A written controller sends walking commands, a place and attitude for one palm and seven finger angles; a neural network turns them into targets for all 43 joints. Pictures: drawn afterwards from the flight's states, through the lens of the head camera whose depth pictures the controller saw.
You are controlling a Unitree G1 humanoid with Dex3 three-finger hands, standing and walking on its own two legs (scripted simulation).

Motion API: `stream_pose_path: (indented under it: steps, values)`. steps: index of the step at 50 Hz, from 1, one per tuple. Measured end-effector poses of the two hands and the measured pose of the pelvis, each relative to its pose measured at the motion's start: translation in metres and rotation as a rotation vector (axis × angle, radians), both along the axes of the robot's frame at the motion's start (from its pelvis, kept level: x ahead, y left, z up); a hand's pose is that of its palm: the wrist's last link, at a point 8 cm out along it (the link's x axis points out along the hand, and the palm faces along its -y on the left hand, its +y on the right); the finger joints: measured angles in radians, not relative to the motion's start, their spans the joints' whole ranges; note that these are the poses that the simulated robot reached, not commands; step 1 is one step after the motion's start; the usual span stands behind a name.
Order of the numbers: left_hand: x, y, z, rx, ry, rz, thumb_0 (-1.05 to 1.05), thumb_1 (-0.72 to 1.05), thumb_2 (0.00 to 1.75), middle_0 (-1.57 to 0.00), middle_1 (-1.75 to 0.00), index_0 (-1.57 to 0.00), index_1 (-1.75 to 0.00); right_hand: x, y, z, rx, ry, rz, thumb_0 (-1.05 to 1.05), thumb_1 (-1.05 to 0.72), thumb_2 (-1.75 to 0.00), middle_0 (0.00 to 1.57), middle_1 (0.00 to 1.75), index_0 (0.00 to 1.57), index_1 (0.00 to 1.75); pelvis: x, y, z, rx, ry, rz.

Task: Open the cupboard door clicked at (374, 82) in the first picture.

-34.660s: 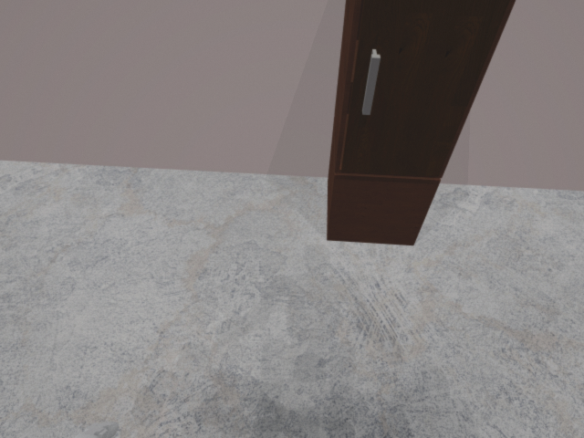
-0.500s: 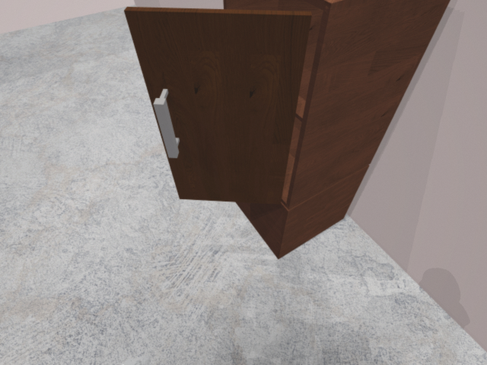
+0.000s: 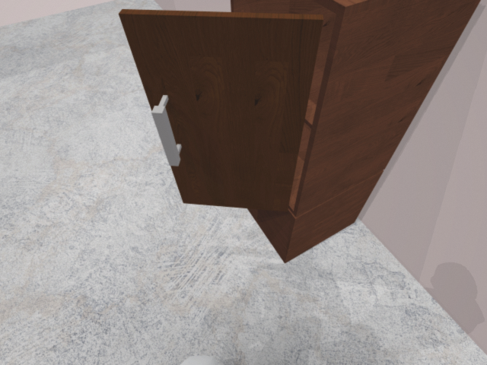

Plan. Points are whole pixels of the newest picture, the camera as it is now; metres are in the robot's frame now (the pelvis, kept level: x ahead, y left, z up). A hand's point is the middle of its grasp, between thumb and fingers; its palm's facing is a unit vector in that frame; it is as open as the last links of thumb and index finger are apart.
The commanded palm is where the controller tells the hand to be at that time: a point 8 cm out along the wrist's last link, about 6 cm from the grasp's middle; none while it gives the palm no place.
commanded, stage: come to a stop and stand still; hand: left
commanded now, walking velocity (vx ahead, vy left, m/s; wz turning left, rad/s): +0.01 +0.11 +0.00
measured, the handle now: (169, 132) +0.57 +0.22 +0.00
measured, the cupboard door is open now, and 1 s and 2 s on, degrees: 54 54 54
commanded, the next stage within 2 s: look again from close up in 0.62 s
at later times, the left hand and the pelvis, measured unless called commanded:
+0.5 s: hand out of the picture +0.01 +0.23 -0.16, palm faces -0.04 -0.96 -0.27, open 7.4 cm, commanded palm none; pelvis -0.03 +0.04 +0.00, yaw -3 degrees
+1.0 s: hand out of the picture -0.01 +0.17 -0.17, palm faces -0.05 -0.97 -0.22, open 7.3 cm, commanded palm none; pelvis -0.02 +0.00 +0.00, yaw -3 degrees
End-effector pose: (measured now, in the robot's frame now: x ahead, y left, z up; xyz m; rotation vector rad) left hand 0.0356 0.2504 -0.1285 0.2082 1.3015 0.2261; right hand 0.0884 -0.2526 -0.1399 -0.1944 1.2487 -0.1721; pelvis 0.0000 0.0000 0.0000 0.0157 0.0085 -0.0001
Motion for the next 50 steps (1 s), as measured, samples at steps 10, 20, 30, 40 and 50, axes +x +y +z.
stream_pose_path:
  steps: [10,20,30,40,50]
  values:
    - [-0.016,-0.004,-0.019,-0.085,0.017,0.006,0.00,0.90,0.89,-0.21,-0.30,-0.20,-0.30,-0.021,0.021,0.009,-0.014,0.001,0.023,0.01,-0.91,-0.90,0.20,0.29,0.19,0.30,-0.007,0.015,-0.001,-0.028,-0.005,0.005]
    - [-0.027,0.020,-0.008,-0.035,0.015,-0.066,0.00,0.90,0.89,-0.20,-0.30,-0.20,-0.30,-0.067,0.060,-0.007,0.054,-0.044,-0.024,0.01,-0.94,-0.90,0.20,0.29,0.20,0.30,-0.021,0.038,-0.005,-0.010,-0.031,-0.039]
    - [-0.037,0.025,0.006,0.002,0.039,-0.087,0.00,0.91,0.89,-0.20,-0.30,-0.20,-0.30,-0.115,0.062,-0.015,0.098,0.067,-0.039,0.01,-0.93,-0.90,0.20,0.29,0.20,0.30,-0.028,0.034,0.001,0.007,-0.016,-0.051]
    - [-0.043,-0.006,0.001,-0.038,0.076,-0.086,0.00,0.91,0.89,-0.20,-0.30,-0.20,-0.30,-0.135,0.051,-0.015,0.108,0.139,-0.059,0.01,-0.91,-0.90,0.20,0.29,0.20,0.30,-0.025,0.017,0.003,0.011,-0.016,-0.055]
    - [-0.045,-0.030,-0.004,-0.060,0.095,-0.073,0.01,0.92,0.89,-0.20,-0.30,-0.20,-0.30,-0.127,0.033,-0.013,0.099,0.148,-0.062,0.01,-0.91,-0.90,0.20,0.29,0.20,0.30,-0.019,-0.002,0.003,0.008,-0.012,-0.049]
